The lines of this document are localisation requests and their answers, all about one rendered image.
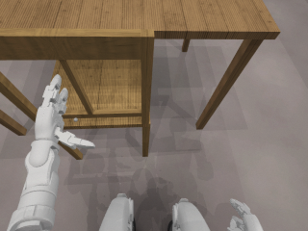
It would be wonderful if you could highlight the left robot thigh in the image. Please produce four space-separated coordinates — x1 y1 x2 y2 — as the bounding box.
99 197 134 231

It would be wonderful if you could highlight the chair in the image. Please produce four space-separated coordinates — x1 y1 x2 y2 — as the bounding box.
0 28 155 160

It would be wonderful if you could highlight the robot left forearm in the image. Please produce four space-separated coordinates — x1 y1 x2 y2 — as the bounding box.
7 140 61 231

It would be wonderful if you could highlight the right robot hand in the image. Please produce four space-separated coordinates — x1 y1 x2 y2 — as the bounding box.
227 198 264 231

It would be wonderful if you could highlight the left robot hand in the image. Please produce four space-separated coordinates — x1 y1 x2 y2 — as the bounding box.
35 74 95 150

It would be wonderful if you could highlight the robot right shin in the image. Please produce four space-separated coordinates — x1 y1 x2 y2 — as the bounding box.
172 198 189 231

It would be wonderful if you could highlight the table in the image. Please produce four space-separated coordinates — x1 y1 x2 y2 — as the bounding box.
0 0 281 136

